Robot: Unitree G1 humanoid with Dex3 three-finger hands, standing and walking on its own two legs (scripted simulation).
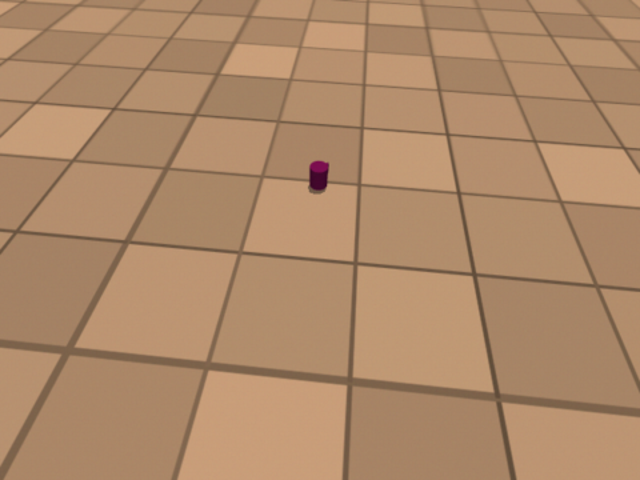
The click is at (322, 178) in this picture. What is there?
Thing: mug
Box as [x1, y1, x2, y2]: [310, 161, 328, 189]
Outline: 315,161 310,164 310,186 314,189 322,189 326,186 328,163 322,161
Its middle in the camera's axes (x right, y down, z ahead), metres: +0.01 -0.29 +1.83
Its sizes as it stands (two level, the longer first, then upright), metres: 0.117 0.083 0.107
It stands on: the floor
